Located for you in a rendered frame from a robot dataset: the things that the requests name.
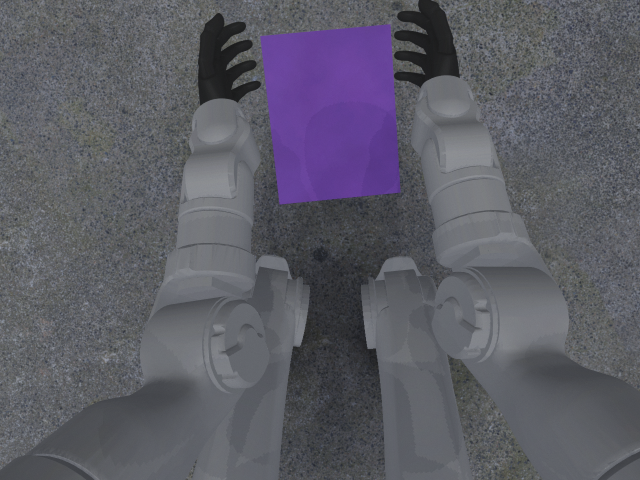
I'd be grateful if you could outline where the robot thigh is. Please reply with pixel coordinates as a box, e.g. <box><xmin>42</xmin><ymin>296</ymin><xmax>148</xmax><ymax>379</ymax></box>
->
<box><xmin>361</xmin><ymin>269</ymin><xmax>473</xmax><ymax>480</ymax></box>
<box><xmin>192</xmin><ymin>267</ymin><xmax>310</xmax><ymax>480</ymax></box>

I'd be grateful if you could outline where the robot right forearm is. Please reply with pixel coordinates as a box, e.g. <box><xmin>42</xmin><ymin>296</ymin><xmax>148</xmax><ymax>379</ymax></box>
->
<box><xmin>411</xmin><ymin>75</ymin><xmax>569</xmax><ymax>327</ymax></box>

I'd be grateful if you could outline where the carton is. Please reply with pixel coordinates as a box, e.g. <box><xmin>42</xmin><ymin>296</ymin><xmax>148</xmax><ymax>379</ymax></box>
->
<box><xmin>260</xmin><ymin>24</ymin><xmax>401</xmax><ymax>205</ymax></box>

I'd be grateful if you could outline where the robot right upper arm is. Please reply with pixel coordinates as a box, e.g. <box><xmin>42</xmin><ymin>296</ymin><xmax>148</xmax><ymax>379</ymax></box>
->
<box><xmin>431</xmin><ymin>267</ymin><xmax>640</xmax><ymax>480</ymax></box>

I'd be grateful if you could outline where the left robot thigh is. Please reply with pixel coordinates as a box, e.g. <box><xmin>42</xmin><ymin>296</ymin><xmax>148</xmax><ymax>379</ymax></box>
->
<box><xmin>192</xmin><ymin>267</ymin><xmax>310</xmax><ymax>480</ymax></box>

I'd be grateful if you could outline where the robot left hand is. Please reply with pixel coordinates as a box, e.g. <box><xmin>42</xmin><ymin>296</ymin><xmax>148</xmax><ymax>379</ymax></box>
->
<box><xmin>198</xmin><ymin>13</ymin><xmax>261</xmax><ymax>106</ymax></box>

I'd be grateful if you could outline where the right robot thigh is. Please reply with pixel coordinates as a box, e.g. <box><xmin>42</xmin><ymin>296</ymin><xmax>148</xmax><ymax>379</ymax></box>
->
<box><xmin>361</xmin><ymin>269</ymin><xmax>473</xmax><ymax>480</ymax></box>

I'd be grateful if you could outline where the robot left forearm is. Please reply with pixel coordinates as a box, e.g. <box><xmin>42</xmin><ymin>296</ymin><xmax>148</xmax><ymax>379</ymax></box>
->
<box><xmin>140</xmin><ymin>98</ymin><xmax>261</xmax><ymax>363</ymax></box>

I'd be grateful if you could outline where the robot right hand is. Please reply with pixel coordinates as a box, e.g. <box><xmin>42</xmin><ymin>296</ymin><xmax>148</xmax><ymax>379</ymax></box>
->
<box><xmin>394</xmin><ymin>0</ymin><xmax>460</xmax><ymax>88</ymax></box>

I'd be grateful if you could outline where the robot left upper arm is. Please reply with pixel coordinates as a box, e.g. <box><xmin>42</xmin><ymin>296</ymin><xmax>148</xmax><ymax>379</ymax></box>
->
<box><xmin>0</xmin><ymin>296</ymin><xmax>270</xmax><ymax>480</ymax></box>

